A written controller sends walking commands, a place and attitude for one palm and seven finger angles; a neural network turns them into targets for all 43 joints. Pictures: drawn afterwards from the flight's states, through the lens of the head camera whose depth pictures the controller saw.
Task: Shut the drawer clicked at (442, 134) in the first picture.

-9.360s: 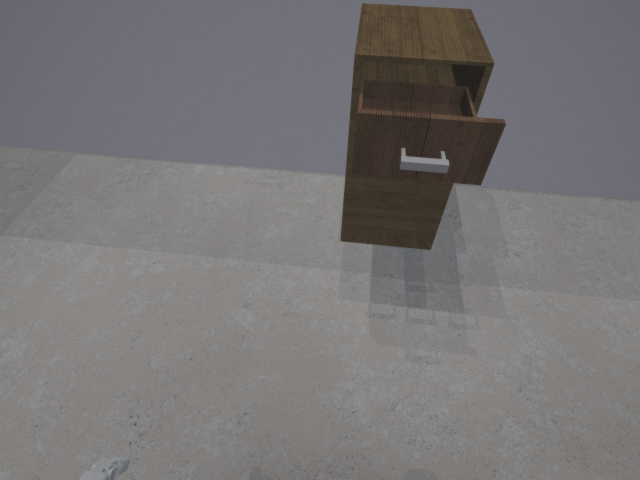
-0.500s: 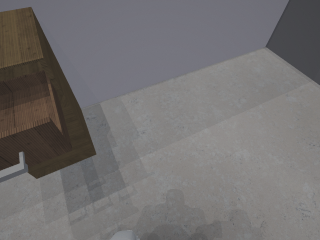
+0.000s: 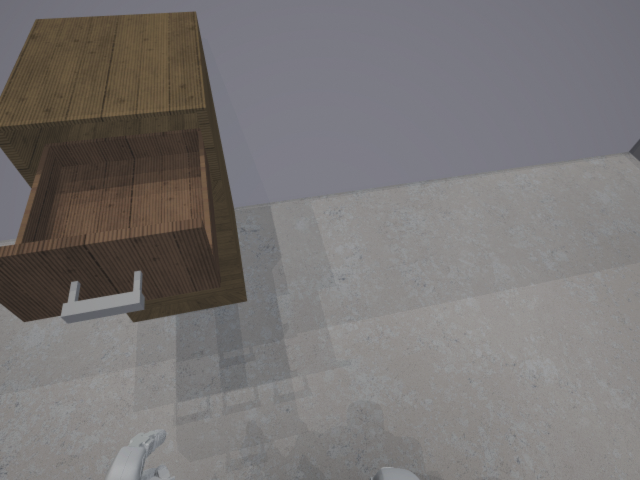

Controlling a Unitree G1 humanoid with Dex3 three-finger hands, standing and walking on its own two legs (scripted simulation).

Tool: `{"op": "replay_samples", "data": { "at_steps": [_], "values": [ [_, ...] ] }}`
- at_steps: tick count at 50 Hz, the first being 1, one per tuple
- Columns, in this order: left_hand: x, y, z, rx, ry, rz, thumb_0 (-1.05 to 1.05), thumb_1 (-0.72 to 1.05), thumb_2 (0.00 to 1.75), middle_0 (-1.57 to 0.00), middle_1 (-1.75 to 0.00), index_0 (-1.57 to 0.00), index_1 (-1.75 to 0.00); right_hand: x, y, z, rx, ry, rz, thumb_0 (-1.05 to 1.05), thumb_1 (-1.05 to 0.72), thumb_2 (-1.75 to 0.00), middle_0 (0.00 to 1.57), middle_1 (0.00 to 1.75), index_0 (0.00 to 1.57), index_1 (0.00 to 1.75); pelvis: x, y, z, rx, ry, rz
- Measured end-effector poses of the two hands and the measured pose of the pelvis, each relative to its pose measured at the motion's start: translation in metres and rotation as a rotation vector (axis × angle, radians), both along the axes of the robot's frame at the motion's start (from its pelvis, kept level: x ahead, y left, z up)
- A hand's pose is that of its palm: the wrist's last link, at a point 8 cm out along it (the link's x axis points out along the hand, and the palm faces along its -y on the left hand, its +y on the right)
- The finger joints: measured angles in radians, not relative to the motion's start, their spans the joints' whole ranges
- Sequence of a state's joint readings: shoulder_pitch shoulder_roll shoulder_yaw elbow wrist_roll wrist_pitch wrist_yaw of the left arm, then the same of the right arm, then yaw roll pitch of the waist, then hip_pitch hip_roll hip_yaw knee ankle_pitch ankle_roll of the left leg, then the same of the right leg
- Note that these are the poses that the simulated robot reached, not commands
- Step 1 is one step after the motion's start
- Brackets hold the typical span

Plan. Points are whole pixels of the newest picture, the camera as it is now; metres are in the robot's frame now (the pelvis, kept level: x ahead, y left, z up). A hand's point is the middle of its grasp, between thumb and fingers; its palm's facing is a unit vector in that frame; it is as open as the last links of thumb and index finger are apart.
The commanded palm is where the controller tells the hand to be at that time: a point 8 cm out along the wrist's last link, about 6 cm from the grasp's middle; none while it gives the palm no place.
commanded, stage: turn to face it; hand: left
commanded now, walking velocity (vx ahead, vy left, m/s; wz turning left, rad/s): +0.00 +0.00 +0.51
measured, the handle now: (105, 294) +0.39 +0.35 -0.09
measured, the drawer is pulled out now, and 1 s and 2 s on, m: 0.30 0.30 0.30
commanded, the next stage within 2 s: take the last steps up to it in 0.36 s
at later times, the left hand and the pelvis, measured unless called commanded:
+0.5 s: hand out of the picture -0.03 +0.15 -0.16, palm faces +0.29 -0.92 -0.27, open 7.4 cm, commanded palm none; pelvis -0.01 -0.05 +0.00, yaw +15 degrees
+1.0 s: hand out of the picture +0.00 +0.24 -0.18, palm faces +0.38 -0.91 -0.17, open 7.4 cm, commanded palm none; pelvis +0.03 +0.05 +0.00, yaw +19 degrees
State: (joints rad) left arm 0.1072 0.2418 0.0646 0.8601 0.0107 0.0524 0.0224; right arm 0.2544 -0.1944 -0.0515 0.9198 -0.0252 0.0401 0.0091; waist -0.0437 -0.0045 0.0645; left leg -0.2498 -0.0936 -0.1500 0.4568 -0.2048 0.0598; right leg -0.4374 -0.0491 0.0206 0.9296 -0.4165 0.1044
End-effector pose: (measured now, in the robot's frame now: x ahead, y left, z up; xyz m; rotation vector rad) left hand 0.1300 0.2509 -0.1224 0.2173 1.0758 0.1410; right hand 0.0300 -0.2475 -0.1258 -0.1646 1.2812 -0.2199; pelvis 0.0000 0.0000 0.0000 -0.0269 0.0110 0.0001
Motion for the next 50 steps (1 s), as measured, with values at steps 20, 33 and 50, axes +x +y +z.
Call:
{"op": "replay_samples", "data": {
  "at_steps": [20, 33, 50],
  "values": [
    [-0.118, -0.055, 0.014, 0.038, 0.070, 0.255, 0.01, 0.90, 0.90, -0.20, -0.29, -0.20, -0.30, 0.033, -0.058, -0.026, 0.048, 0.077, 0.192, 0.00, -0.91, -0.90, 0.20, 0.30, 0.20, 0.30, -0.008, -0.053, 0.000, 0.077, -0.026, 0.230],
    [-0.271, -0.045, -0.031, -0.100, 0.342, 0.499, 0.01, 0.90, 0.90, -0.20, -0.29, -0.20, -0.30, 0.136, 0.037, -0.003, 0.004, -0.121, 0.465, 0.00, -0.91, -0.90, 0.19, 0.29, 0.20, 0.30, -0.014, -0.007, -0.012, 0.028, -0.015, 0.322],
    [-0.152, 0.032, -0.027, -0.118, 0.185, 0.429, 0.01, 0.91, 0.90, -0.20, -0.29, -0.20, -0.30, 0.044, 0.070, -0.006, -0.007, 0.108, 0.321, -0.01, -0.93, -0.90, 0.20, 0.30, 0.20, 0.30, 0.033, 0.053, 0.000, 0.033, -0.053, 0.332]
  ]
}}
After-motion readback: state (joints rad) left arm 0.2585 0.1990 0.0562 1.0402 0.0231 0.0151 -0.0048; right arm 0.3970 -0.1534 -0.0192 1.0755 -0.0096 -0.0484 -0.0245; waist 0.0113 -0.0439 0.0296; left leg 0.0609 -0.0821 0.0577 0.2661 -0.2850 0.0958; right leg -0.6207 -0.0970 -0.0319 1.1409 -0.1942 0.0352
